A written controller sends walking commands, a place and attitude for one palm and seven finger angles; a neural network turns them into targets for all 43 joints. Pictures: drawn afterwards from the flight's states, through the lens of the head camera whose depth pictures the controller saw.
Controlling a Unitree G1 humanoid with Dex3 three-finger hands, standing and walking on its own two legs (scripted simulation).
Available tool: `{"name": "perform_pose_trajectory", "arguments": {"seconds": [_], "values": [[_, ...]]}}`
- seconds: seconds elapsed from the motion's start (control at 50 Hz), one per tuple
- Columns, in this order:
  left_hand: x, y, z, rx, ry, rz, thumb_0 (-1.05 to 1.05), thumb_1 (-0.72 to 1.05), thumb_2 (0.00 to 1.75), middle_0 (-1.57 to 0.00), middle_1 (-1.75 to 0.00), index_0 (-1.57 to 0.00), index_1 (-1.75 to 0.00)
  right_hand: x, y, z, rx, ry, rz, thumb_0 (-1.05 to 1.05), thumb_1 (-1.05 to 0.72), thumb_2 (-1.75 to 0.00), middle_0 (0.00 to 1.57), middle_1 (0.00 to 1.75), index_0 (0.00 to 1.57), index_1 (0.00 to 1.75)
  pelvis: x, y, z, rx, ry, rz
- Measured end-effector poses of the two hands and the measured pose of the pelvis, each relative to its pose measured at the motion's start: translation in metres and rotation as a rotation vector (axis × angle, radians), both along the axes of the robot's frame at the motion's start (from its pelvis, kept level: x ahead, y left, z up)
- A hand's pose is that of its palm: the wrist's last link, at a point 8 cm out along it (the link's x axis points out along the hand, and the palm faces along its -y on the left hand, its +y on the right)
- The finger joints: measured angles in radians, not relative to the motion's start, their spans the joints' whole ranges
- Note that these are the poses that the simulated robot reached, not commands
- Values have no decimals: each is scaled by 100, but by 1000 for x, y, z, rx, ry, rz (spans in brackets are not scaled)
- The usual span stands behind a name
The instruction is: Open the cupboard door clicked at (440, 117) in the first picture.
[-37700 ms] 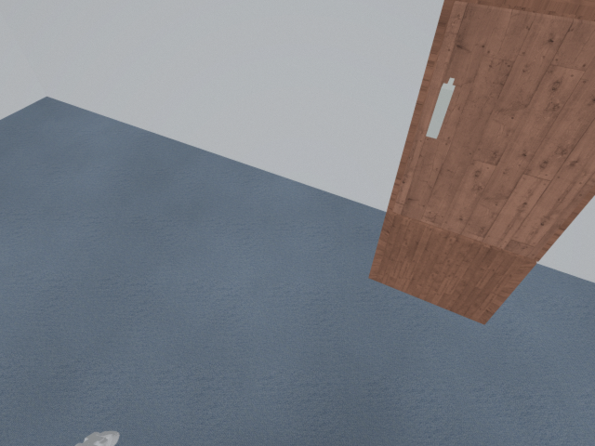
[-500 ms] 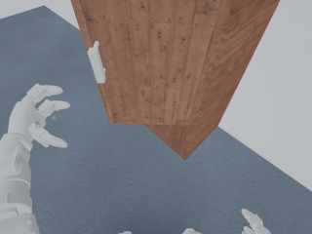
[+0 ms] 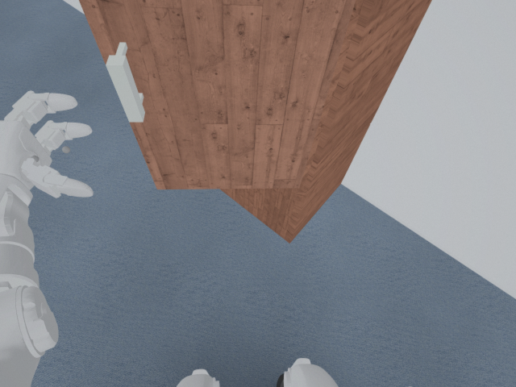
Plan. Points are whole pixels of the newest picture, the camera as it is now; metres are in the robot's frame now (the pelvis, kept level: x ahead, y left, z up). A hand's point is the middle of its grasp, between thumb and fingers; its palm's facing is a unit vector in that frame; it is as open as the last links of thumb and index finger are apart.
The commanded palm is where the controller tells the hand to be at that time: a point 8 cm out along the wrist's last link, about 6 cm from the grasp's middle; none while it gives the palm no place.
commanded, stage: move the hooked fingers beside the handle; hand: left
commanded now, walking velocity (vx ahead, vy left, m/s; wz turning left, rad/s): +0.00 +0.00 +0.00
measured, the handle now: (129, 83) +0.60 +0.22 +0.09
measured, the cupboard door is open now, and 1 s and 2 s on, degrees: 43 43 43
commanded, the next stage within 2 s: slide the fingers in behind the handle in 1.44 s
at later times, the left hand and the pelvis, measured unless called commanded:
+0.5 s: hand (82, 109) +0.51 +0.27 +0.11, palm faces +0.00 -1.00 -0.03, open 14.0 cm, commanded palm +0.50 +0.32 +0.09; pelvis +0.00 +0.00 -0.01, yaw -1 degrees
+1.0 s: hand (77, 100) +0.55 +0.30 +0.09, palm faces +0.00 -1.00 -0.02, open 14.0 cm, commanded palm +0.53 +0.32 +0.09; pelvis +0.02 +0.02 -0.02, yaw -2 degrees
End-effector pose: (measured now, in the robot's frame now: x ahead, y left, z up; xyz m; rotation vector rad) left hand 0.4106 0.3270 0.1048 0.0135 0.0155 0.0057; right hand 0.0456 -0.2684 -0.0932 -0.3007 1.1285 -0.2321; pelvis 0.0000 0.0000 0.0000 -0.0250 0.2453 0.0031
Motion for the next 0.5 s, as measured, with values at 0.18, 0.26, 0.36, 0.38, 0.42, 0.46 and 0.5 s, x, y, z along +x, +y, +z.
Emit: {"name": "perform_pose_trajectory", "arguments": {"seconds": [0.18, 0.26, 0.36, 0.38, 0.42, 0.46, 0.5], "values": [[29, -2, -1, 3, 11, -6, -2, -50, 30, -30, -120, -30, -120, -12, 1, -4, -15, 64, -14, 1, -90, -90, 20, 30, 20, 30, -2, 2, -5, -8, 37, 4], [43, -4, 1, 5, 9, -9, -2, -50, 30, -30, -120, -30, -120, -21, 1, -5, -18, 98, -29, 1, -90, -90, 20, 30, 20, 30, -2, 3, -7, -12, 53, 2], [59, -5, 3, 9, 10, -11, -2, -50, 30, -30, -120, -30, -120, -36, 3, -6, -18, 150, -55, 1, -90, -90, 20, 30, 20, 30, -1, 4, -9, -15, 75, -3], [61, -4, 3, 8, 11, -9, -2, -50, 30, -30, -120, -30, -120, -39, 3, -6, -18, 162, -60, 1, -90, -90, 20, 30, 20, 30, 0, 4, -9, -16, 78, -4], [67, -4, 3, 9, 17, -7, -2, -50, 30, -30, -120, -30, -120, -46, 4, -5, -18, 185, -71, 1, -90, -90, 20, 30, 20, 30, 0, 4, -9, -18, 85, -5], [73, -3, 3, 8, 21, -4, -2, -50, 30, -30, -120, -30, -120, -52, 5, -5, -19, 208, -81, 1, -90, -90, 20, 30, 20, 30, 1, 4, -10, -20, 93, -7], [79, -2, 4, 13, 26, -2, -1, -50, 30, -30, -120, -30, -120, -58, 5, -4, -21, 230, -91, 1, -90, -90, 21, 30, 20, 30, 2, 4, -11, -22, 101, -8]]}}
